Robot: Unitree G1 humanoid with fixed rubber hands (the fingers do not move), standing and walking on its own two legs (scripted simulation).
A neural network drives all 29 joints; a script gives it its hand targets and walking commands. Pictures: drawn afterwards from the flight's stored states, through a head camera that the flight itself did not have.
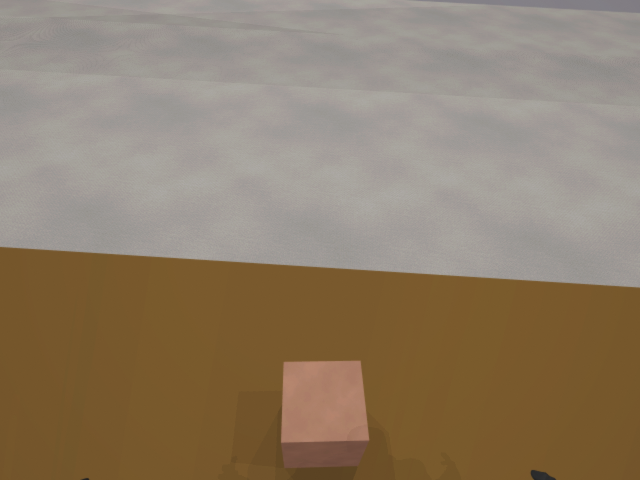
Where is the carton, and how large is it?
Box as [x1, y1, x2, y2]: [281, 361, 368, 467]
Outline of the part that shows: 284,362 281,445 284,467 357,465 368,441 360,361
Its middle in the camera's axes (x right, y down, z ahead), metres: +0.01 +0.50 +1.08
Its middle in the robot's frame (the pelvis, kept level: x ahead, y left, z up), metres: +0.42 -0.04 -0.66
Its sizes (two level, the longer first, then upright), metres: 0.210 0.200 0.250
